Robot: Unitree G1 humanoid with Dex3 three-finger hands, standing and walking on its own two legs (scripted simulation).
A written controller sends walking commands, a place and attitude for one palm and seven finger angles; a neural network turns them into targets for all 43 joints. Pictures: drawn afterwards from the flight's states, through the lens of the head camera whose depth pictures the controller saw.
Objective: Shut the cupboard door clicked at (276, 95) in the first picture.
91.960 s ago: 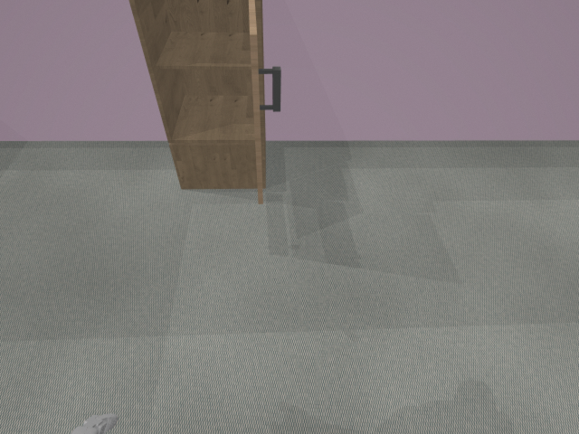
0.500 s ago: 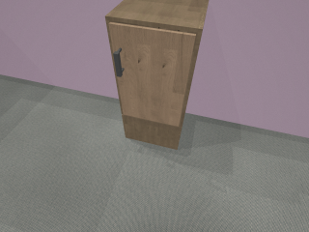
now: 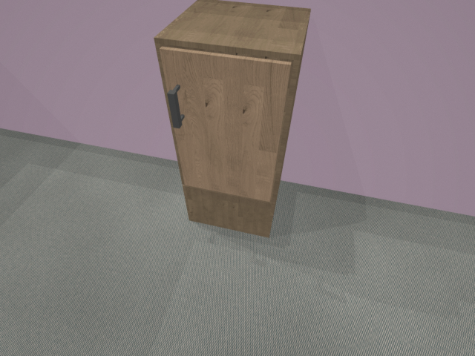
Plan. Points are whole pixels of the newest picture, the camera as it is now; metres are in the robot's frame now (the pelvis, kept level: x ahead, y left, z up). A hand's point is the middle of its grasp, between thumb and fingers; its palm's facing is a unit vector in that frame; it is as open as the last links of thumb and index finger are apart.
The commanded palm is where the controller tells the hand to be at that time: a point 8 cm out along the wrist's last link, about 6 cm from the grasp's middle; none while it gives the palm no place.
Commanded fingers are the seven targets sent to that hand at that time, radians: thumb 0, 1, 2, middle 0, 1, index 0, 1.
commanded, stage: let the arm hang, fingers relaxed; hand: left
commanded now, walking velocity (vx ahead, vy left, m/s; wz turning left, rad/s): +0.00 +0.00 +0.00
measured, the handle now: (177, 106) +0.84 +0.24 -0.04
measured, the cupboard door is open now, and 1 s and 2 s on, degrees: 0 0 0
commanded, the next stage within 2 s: look to check the result in 0.02 s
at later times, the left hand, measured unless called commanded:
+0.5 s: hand out of the picture +0.00 +0.15 -0.17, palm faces +0.04 -0.98 -0.18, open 7.4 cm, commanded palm none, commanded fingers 0.00 0.90 0.90 -0.20 -0.30 -0.20 -0.30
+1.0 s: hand out of the picture +0.00 +0.13 -0.18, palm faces +0.05 -0.98 -0.17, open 7.4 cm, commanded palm none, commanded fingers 0.00 0.90 0.90 -0.20 -0.30 -0.20 -0.30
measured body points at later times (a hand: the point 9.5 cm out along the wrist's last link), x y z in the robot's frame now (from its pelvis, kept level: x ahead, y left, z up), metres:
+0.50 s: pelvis +0.02 -0.02 +0.00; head +0.02 -0.02 +0.45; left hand +0.00 +0.20 -0.16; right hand +0.01 -0.24 -0.16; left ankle +0.05 +0.10 -0.74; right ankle +0.00 -0.11 -0.74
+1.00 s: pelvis +0.02 -0.03 +0.00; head +0.03 -0.03 +0.45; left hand +0.00 +0.19 -0.16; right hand +0.01 -0.24 -0.16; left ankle +0.05 +0.10 -0.74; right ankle +0.00 -0.11 -0.74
